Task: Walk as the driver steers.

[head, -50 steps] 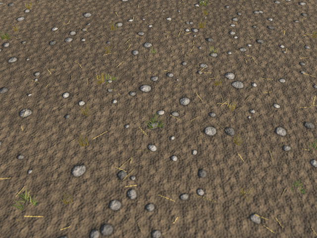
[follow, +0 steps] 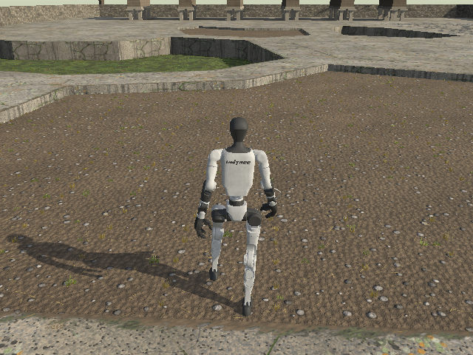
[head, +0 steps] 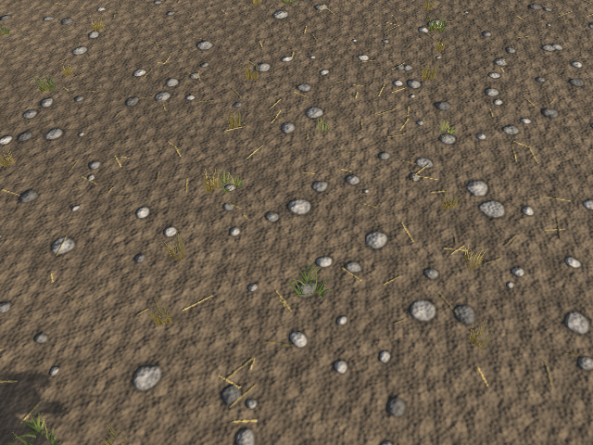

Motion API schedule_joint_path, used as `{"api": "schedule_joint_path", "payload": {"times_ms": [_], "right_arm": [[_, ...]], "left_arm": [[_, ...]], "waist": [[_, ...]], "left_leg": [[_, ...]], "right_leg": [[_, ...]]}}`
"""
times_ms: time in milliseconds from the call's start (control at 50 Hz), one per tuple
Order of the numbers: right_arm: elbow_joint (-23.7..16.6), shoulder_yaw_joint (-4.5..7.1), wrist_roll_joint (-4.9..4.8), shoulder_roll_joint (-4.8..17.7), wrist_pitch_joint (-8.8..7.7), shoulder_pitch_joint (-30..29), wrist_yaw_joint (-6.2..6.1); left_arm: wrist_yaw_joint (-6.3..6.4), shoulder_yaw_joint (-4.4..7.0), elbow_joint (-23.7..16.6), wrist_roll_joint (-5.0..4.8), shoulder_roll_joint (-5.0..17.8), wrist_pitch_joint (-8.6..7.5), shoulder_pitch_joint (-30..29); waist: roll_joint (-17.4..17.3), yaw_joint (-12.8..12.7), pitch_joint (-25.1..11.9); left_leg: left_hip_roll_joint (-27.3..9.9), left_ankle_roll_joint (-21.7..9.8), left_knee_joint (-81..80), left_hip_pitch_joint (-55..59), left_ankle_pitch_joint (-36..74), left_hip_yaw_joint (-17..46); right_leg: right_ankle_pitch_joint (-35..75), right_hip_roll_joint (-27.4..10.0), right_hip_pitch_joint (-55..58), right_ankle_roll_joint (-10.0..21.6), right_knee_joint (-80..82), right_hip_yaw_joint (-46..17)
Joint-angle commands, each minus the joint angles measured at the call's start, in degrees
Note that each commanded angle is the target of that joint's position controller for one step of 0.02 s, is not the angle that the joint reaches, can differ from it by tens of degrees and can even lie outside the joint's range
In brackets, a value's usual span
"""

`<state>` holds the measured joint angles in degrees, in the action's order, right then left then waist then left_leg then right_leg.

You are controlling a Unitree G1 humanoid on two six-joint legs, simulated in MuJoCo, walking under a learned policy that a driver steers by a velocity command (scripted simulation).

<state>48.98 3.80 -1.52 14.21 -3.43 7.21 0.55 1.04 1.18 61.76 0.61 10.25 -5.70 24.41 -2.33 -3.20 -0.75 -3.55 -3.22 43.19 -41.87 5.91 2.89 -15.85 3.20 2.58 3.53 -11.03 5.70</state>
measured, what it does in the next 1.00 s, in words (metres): walks ahead, turning left: left foot, then right foot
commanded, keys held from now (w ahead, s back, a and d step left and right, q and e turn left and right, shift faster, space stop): q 0.56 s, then no key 0.44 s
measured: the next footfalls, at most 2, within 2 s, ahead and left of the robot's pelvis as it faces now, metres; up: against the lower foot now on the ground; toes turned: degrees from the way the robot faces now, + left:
left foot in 0.16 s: +0.27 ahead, +0.11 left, +0.00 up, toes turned +6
right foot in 0.60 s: +0.33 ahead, -0.09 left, +0.00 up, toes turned +25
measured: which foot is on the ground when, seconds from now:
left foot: up 0.00-0.14, down 0.16-0.60, up 0.62-0.96, down 0.98-1.00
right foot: down 0.00-0.14, up 0.16-0.58, down 0.60-1.00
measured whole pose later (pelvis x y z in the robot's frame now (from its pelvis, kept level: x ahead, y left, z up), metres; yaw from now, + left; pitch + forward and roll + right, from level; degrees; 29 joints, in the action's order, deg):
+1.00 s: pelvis +0.22 -0.01 -0.01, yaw +25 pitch +1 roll +1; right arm 42.3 2.2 -0.3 14.5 2.4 10.8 -1.6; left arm 1.0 1.1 43.3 0.0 14.0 -0.7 11.5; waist 0.1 -1.2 1.9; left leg 0.4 0.9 27.1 -11.4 -16.4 3.1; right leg -13.6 -0.6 -17.9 -0.1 -30.7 -1.1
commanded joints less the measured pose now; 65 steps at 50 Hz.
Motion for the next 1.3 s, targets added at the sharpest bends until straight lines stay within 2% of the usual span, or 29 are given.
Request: {"api": "schedule_joint_path", "payload": {"times_ms": [20, 80, 140, 160, 180, 200, 220, 240, 280, 380, 460, 540, 580, 600, 620, 640, 660, 700, 720, 840, 900, 960, 980, 1000, 1020, 1040, 1060, 1120, 1300], "right_arm": [[-6.0, -0.78, 0.07, 0.5, -0.71, -8.7, 1.12], [-8.5, -1.01, 0.77, 0.6, -1.22, -10.9, 2.81], [-4.5, 1.59, 0.8, 6.4, -1.79, 6.9, 3.84], [-3.5, 2.98, 1.24, 11.0, -1.62, 13.8, 3.0], [-5.0, 3.07, 2.41, 15.9, -1.03, 11.3, 1.99], [-5.8, 2.75, 2.88, 14.1, -0.53, 13.7, 1.51], [-7.3, 2.44, 2.3, 11.7, -0.04, 9.3, 1.09], [-8.1, 1.81, 0.88, 9.4, 0.26, 3.6, 0.81], [-9.5, 1.06, 1.24, 7.8, 0.76, -0.4, 0.35], [-10.1, 2.1, 1.73, 10.7, 1.54, 1.2, -0.78], [-11.5, 2.16, 0.69, 10.8, 3.66, 1.4, -2.23], [-12.3, 2.2, 0.94, 10.7, 4.66, 2.2, -2.77], [-13.0, 1.84, 0.44, 10.0, 5.08, 1.4, -2.96], [-13.0, 1.26, 0.19, 8.3, 5.32, 3.0, -3.18], [-12.9, 0.22, 0.88, 4.6, 5.42, 6.7, -3.1], [-15.4, 0.96, 0.63, 6.6, 4.56, 5.3, -2.97], [-13.6, 2.27, 1.48, 11.7, 3.95, 7.2, -2.84], [-10.5, 2.8, 0.86, 11.4, 5.05, 8.6, -3.24], [-10.3, 2.47, 1.1, 10.2, 5.71, 8.4, -3.49], [-11.8, -0.19, 0.86, 4.0, 5.81, 3.6, -2.87], [-11.5, -0.03, 0.41, 5.5, 5.5, 2.8, -2.31], [-9.2, 0.14, 0.97, 6.0, 5.07, 6.0, -1.97], [-9.5, 0.47, 1.53, 8.4, 5.06, 6.8, -2.24], [-9.5, 1.34, 2.12, 12.4, 5.36, 7.1, -2.66], [-8.7, 0.42, 2.21, 8.5, 5.19, 5.2, -1.99], [-9.5, -0.64, 2.53, 4.8, 4.62, 2.7, -1.42], [-9.0, -0.8, 2.86, 4.3, 4.14, 2.8, -1.31], [-7.9, -0.79, 2.29, 5.8, 2.74, 4.2, -1.23], [-5.6, -1.45, 1.95, 4.7, 2.13, 5.7, -1.57]], "left_arm": [[0.83, 1.4, -1.6, -0.29, 9.0, -0.23, 1.1], [1.73, 1.71, -2.2, -0.32, 11.0, 1.48, 0.3], [2.43, 2.24, -5.2, -0.37, 13.5, 2.66, -3.9], [1.98, 2.07, -7.4, -0.07, 13.8, 2.01, -5.1], [0.06, -0.24, -8.5, 2.56, 5.5, 0.36, 4.2], [-1.45, 0.32, -8.3, 0.23, 9.3, -1.36, 4.4], [-1.64, 1.4, -11.1, -1.81, 12.6, -1.61, -3.6], [-0.93, 1.66, -12.8, -1.65, 12.6, -0.99, -7.9], [0.67, 2.47, -13.6, -0.46, 12.8, 1.35, -8.2], [2.32, 1.99, -16.7, 0.19, 9.6, 3.64, -8.8], [2.36, 2.09, -19.5, -0.45, 10.4, 4.71, -14.7], [1.59, 2.26, -21.2, -1.07, 11.4, 3.56, -16.8], [0.9, 2.74, -20.4, -1.2, 11.8, 2.66, -12.7], [0.73, 3.31, -20.0, -0.69, 13.5, 2.37, -11.0], [0.91, 3.97, -21.2, 0.71, 17.3, 2.67, -12.1], [0.52, 4.62, -21.3, 3.18, 19.3, 3.18, -12.7], [0.34, 3.92, -23.0, 2.67, 16.0, 2.92, -14.4], [0.25, 3.1, -24.1, 0.71, 12.7, 2.97, -17.1], [0.31, 2.74, -24.1, -0.23, 11.8, 3.23, -17.4], [0.74, 2.21, -22.9, -0.1, 11.5, 4.52, -15.2], [0.63, 2.9, -22.0, -0.55, 14.0, 5.05, -12.5], [0.48, 2.52, -20.8, -1.73, 13.3, 4.96, -10.9], [0.2, 2.15, -20.7, -1.08, 12.6, 4.26, -9.8], [-0.6, 1.5, -21.6, 0.63, 10.4, 3.26, -8.8], [-0.65, 0.98, -21.9, 0.88, 8.2, 2.96, -10.9], [-0.56, 1.27, -21.6, 0.92, 9.7, 3.1, -13.6], [-0.43, 1.46, -21.4, 0.74, 9.8, 3.4, -14.8], [0.09, 1.95, -20.3, 0.33, 10.5, 4.33, -13.0], [0.56, 2.38, -17.1, -0.07, 9.9, 4.59, -11.4]], "waist": [[5.2, -0.1, 7.8], [6.3, 0.8, 6.2], [9.2, 9.8, -4.4], [4.1, 13.1, -9.7], [-12.0, 4.5, -19.1], [-6.5, 7.7, -29.9], [-2.5, 8.7, -21.7], [3.3, 6.3, -12.0], [5.3, 2.4, -5.3], [-1.3, 1.1, -7.2], [-3.8, 3.0, -7.5], [-7.1, 3.7, -6.1], [-7.3, 1.3, -7.1], [-5.7, 1.3, -7.8], [6.3, 4.2, -8.7], [21.0, 4.9, -5.5], [14.8, 4.5, -6.1], [7.6, 5.3, -4.8], [7.5, 5.1, -4.0], [13.1, 2.8, -4.1], [14.8, 0.9, -3.5], [12.1, 3.0, -1.9], [9.0, 2.7, -3.8], [-1.6, 0.3, -5.9], [-8.0, 0.8, -5.5], [-5.3, 1.6, -2.8], [-4.5, 2.2, -1.5], [-3.3, 1.9, 2.2], [1.1, 2.3, 2.1]], "left_leg": [[1.5, -0.6, -6.3, 1.0, 2.7, -2.2], [4.3, -1.7, -8.9, 5.5, -3.0, -7.4], [8.9, -5.5, -13.4, 26.1, -5.4, -8.5], [3.0, -8.7, -15.8, 42.0, 11.3, 0.7], [-14.5, -20.4, -8.6, 64.0, 39.5, 25.0], [-19.1, -25.5, -15.2, 65.9, 29.0, 36.1], [-15.4, -22.3, -18.8, 58.0, 19.7, 29.6], [-11.9, -18.5, -22.0, 46.7, 13.0, 23.0], [-8.3, -15.9, -25.7, 29.2, 9.1, 17.7], [-3.8, -14.1, -24.7, 21.5, 13.5, 13.0], [-1.8, -10.5, -25.3, 21.6, -10.2, 17.1], [-2.1, -8.9, -23.4, 24.8, -12.7, 22.7], [-1.4, -6.8, -19.1, 26.9, -7.6, 23.4], [0.8, -4.3, -15.4, 24.9, -10.5, 21.7], [7.1, -1.0, -3.0, 18.4, -27.5, 14.2], [13.8, 1.6, 6.8, 7.3, -43.2, 7.4], [10.9, 3.5, 18.5, 6.4, -41.9, 9.7], [10.2, 5.6, 25.2, 6.4, -35.8, 9.0], [10.0, 6.7, 27.3, 6.1, -33.6, 8.8], [5.2, 9.1, 5.8, 17.5, -30.5, 0.9], [5.0, 8.2, -5.4, 23.1, -29.2, -1.6], [4.9, 4.4, -23.9, 32.9, -13.9, -1.6], [1.0, 2.5, -22.6, 38.8, -7.9, 2.5], [-5.4, -0.7, -18.6, 42.7, 3.3, 7.8], [-6.9, -4.2, -20.4, 34.1, -5.2, 9.0], [-4.8, -3.2, -21.8, 30.5, -13.4, 8.1], [-2.8, -1.4, -21.8, 28.8, -17.7, 6.7], [-0.9, 0.4, -21.5, 25.3, -18.9, 5.3], [0.6, 0.8, -20.1, 25.0, -18.9, 3.9]], "right_leg": [[29.2, -14.7, -4.4, 1.7, 3.3, -1.2], [49.1, -15.5, -1.0, 0.6, -5.9, 1.5], [63.2, -14.2, -2.1, -0.8, -29.8, 1.7], [44.5, -10.2, -13.6, -3.4, -47.3, 2.6], [-22.2, 0.5, -36.6, -6.5, -70.4, -1.6], [-23.5, 0.7, -39.4, -5.3, -78.3, -13.8], [-18.1, -2.0, -43.0, -4.5, -76.3, -13.8], [-13.2, -4.4, -43.9, -4.8, -70.9, -12.0], [-10.0, -6.6, -36.5, -5.7, -63.4, -11.2], [-4.3, -4.2, -30.7, -8.5, -46.5, -9.3], [1.4, -2.7, -29.9, -8.9, -37.6, -10.6], [-0.7, -1.2, -27.1, -7.9, -27.8, -11.2], [4.4, -1.6, -20.6, -6.3, -15.9, -10.1], [9.3, -5.5, -14.6, -4.8, -10.5, -11.5], [18.3, -18.3, -8.4, 0.2, -8.8, -23.1], [28.5, -26.0, -9.7, 10.3, -6.0, -37.4], [29.7, -27.0, -9.9, 13.2, -6.7, -36.8], [28.8, -19.8, -10.2, 8.7, -10.0, -25.3], [28.9, -18.6, -10.6, 8.2, -10.3, -23.4], [24.5, -13.9, -10.5, 8.1, -9.7, -16.0], [22.3, -15.3, -10.7, 9.0, -10.2, -18.5], [20.8, -13.7, -14.8, 5.6, -12.5, -18.1], [16.3, -12.7, -18.7, 2.5, -14.0, -17.0], [8.4, -7.6, -23.1, -0.8, -18.7, -11.2], [0.4, -4.8, -19.3, -3.8, -17.6, -7.1], [2.4, -5.1, -17.0, -5.1, -17.3, -7.3], [4.8, -4.8, -16.4, -5.3, -17.2, -7.1], [7.7, -5.2, -15.2, -4.7, -16.9, -7.9], [9.8, -5.2, -13.4, -4.7, -16.7, -8.1]]}}
Keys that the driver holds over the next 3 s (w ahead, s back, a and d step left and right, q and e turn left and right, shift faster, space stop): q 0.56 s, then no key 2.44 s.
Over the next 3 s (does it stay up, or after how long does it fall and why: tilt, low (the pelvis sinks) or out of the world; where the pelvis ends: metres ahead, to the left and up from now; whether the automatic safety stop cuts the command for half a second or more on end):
stays up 0.22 0.00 -0.01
